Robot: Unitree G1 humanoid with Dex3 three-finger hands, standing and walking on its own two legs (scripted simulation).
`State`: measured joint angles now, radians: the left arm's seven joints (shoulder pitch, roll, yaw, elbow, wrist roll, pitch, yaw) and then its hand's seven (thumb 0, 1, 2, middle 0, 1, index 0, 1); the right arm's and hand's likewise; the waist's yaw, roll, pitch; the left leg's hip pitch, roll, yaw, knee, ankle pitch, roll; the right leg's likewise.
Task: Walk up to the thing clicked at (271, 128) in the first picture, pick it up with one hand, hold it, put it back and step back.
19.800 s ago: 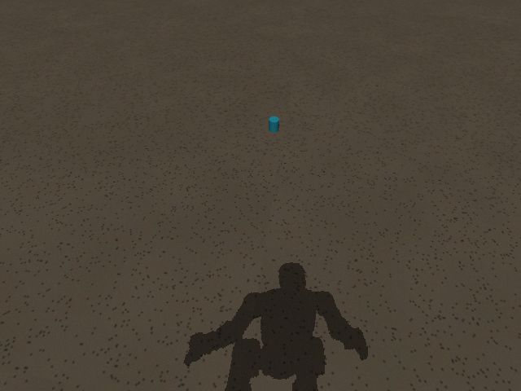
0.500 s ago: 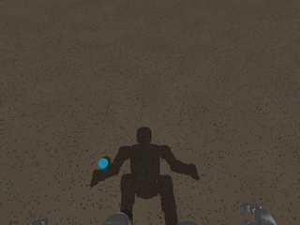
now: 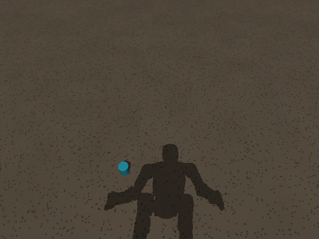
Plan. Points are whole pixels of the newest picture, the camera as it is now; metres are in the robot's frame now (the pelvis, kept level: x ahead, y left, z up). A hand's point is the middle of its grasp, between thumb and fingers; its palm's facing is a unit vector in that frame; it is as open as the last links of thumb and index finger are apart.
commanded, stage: walk up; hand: left
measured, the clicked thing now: (124, 168) +0.57 +0.25 -0.72
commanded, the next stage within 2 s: stand in 1.34 s
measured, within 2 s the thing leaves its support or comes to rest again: neither
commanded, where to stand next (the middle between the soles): +0.17 +0.03 m, yaw -4 degrees
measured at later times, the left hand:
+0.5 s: hand out of the picture +0.10 +0.26 -0.13, palm faces -0.06 -0.89 -0.45, open 7.4 cm
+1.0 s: hand out of the picture +0.12 +0.27 -0.15, palm faces -0.11 -0.93 -0.34, open 7.4 cm
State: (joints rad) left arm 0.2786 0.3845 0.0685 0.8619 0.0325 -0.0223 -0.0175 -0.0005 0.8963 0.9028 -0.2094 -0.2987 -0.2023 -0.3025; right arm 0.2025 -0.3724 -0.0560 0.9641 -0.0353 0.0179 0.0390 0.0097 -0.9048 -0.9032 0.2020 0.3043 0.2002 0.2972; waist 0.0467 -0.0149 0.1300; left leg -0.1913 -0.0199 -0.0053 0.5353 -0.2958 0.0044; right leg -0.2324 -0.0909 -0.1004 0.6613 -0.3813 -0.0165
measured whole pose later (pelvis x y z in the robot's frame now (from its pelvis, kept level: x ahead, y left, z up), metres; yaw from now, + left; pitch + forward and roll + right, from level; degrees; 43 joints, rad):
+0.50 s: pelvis +0.01 -0.01 -0.01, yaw -2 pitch -2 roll +0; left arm 0.20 0.36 0.03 0.89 0.04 -0.04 0.02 0.00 0.90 0.90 -0.21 -0.30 -0.20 -0.30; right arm 0.17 -0.41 -0.06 0.90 -0.01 0.07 0.03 0.00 -0.91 -0.90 0.20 0.30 0.20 0.30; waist 0.01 0.07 0.12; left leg -0.35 0.02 -0.05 0.92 -0.52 0.02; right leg -0.38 -0.04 -0.01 0.62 -0.20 0.00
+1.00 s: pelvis +0.01 +0.02 +0.00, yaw -5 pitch -3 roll +1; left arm 0.16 0.35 0.00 1.00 0.01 0.00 -0.01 0.00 0.90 0.90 -0.21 -0.30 -0.20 -0.30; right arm 0.16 -0.38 -0.02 0.98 -0.01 -0.02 0.01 0.01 -0.90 -0.90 0.20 0.30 0.20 0.30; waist 0.00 0.00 0.07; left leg -0.21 0.02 0.03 0.60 -0.34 -0.01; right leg -0.26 0.00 0.06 0.63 -0.32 0.00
